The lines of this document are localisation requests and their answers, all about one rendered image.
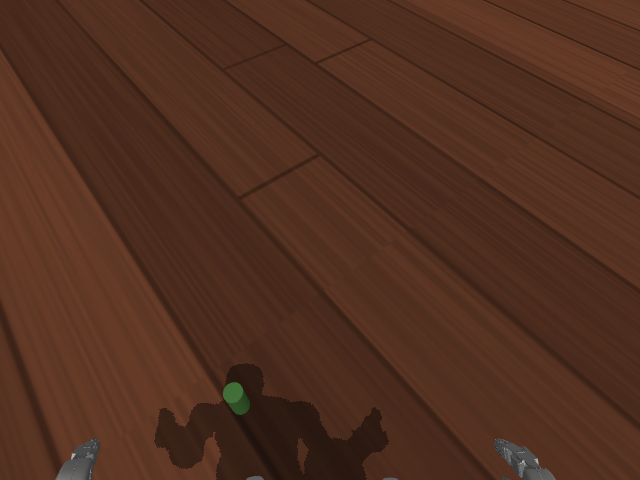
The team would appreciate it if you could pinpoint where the can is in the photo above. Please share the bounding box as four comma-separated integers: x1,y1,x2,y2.
223,382,250,415

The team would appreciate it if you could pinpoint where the left robot hand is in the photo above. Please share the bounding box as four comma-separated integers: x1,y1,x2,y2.
55,439,100,480

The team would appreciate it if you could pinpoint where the right robot hand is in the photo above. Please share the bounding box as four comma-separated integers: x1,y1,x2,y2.
494,439,556,480

